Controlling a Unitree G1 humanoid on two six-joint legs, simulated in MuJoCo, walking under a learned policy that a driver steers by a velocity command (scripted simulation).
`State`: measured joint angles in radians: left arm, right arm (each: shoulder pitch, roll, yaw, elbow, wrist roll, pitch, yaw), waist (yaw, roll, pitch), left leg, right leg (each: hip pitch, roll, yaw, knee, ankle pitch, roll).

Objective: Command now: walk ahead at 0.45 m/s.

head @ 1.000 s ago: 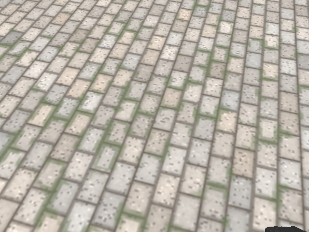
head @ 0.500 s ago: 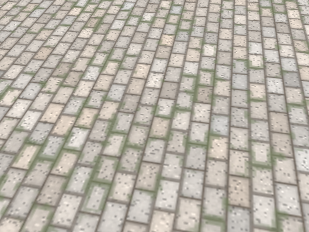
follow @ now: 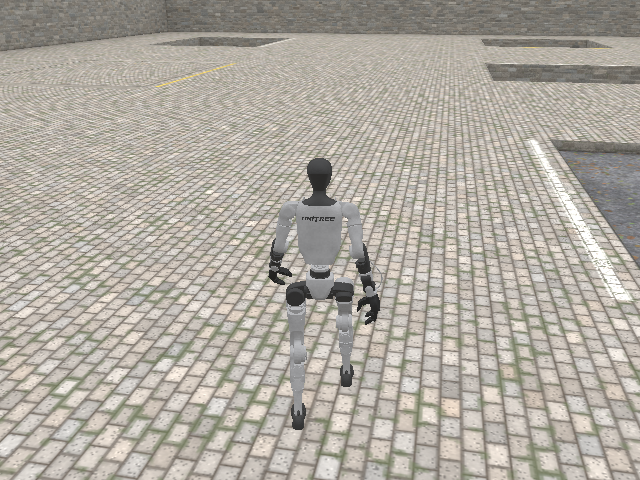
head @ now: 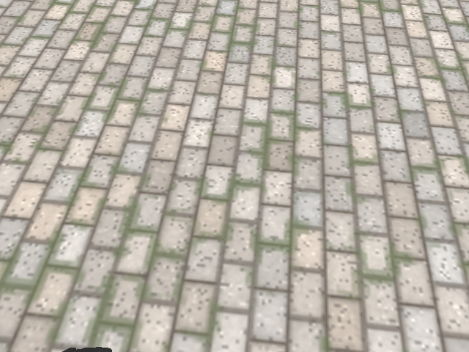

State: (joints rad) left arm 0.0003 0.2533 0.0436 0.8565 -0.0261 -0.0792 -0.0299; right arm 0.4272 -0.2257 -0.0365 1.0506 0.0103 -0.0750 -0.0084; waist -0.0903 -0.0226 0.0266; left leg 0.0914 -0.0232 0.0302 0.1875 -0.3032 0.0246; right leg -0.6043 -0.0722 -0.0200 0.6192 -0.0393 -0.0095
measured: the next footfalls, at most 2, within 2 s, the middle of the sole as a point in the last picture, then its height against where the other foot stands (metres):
right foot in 0.10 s outside the picture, level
left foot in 0.68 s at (187, 323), level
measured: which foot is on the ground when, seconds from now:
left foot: down 0.00-0.12, up 0.14-0.66, down 0.68-1.00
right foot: up 0.00-0.08, down 0.10-0.70, up 0.72-1.00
